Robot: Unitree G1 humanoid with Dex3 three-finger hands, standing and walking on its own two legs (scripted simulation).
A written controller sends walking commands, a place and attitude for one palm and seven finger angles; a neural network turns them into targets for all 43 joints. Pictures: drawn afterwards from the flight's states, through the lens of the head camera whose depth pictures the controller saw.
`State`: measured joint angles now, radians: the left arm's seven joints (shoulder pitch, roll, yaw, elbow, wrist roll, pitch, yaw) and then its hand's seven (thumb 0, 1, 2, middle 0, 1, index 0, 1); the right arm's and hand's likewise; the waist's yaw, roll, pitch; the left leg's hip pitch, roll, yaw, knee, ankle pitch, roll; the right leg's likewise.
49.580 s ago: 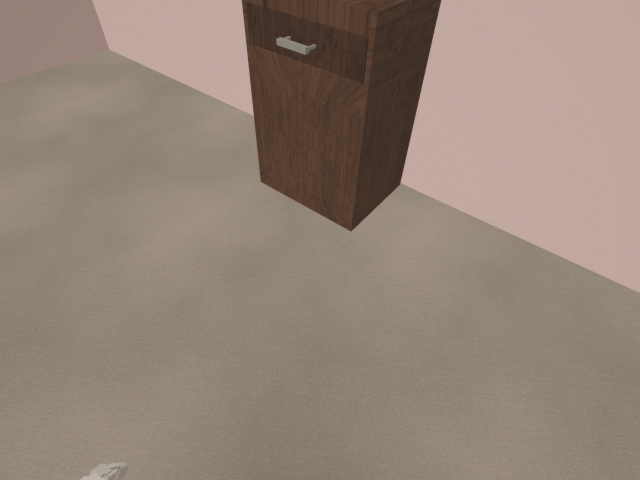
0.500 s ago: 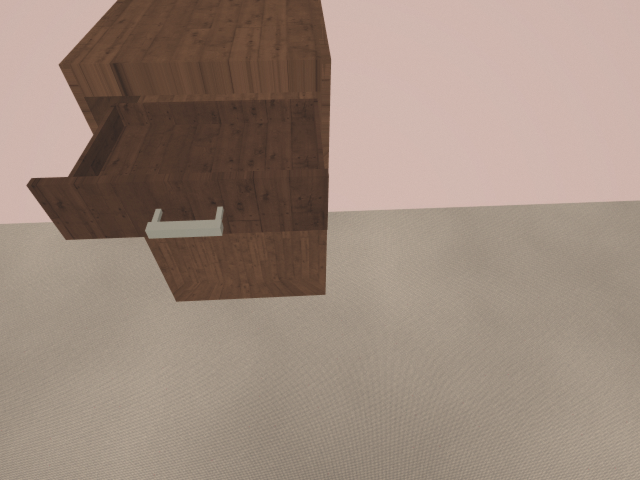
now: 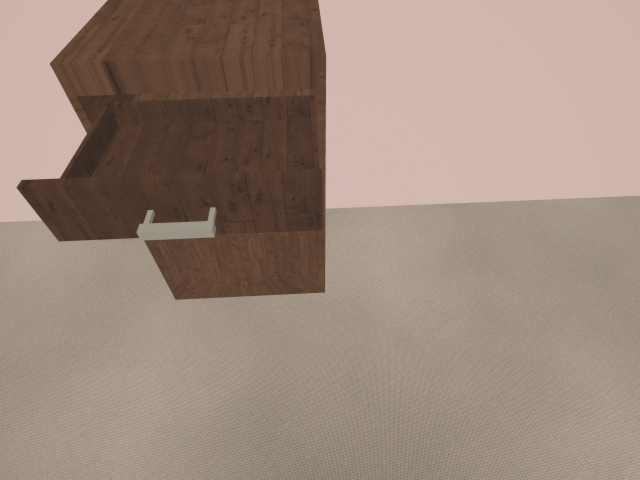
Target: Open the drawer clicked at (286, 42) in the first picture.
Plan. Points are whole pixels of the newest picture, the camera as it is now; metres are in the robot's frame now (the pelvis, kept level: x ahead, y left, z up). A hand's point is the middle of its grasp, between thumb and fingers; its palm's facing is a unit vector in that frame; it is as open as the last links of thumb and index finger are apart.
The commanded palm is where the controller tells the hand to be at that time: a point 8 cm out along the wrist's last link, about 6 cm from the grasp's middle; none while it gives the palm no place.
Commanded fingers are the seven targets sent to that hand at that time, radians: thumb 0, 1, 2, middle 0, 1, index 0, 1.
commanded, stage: look to check the result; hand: left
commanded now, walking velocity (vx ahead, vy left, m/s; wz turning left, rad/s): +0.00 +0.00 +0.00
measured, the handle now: (179, 222) +0.53 +0.28 -0.03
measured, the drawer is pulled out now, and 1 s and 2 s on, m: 0.30 0.30 0.30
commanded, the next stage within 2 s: stand and wait in 0.04 s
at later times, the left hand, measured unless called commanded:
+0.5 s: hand out of the picture +0.05 +0.21 -0.17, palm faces +0.00 -0.96 -0.28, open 7.4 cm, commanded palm none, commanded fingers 0.00 0.90 0.90 -0.20 -0.30 -0.20 -0.30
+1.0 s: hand out of the picture +0.07 +0.23 -0.16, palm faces -0.01 -0.96 -0.29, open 7.4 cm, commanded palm none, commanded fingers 0.00 0.90 0.90 -0.20 -0.30 -0.20 -0.30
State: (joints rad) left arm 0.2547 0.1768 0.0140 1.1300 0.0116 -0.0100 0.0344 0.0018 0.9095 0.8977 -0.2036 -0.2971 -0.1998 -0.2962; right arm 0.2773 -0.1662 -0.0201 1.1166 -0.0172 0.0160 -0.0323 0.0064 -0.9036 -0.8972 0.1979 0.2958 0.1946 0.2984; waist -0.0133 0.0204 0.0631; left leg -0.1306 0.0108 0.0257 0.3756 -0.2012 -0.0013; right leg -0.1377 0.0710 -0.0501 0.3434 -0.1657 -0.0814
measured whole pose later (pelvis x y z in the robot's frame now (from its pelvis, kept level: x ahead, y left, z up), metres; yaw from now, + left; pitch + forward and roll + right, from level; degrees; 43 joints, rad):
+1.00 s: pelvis +0.02 +0.01 +0.00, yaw +0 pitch -2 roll +0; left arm 0.17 0.26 0.02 1.12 0.01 -0.02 0.02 0.00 0.91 0.90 -0.20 -0.30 -0.20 -0.30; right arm 0.20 -0.25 -0.02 1.11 -0.02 0.01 -0.02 0.01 -0.90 -0.90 0.20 0.30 0.20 0.30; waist -0.02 0.01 0.05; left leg -0.08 0.00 0.03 0.32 -0.20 0.01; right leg -0.10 0.06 -0.04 0.30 -0.17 -0.07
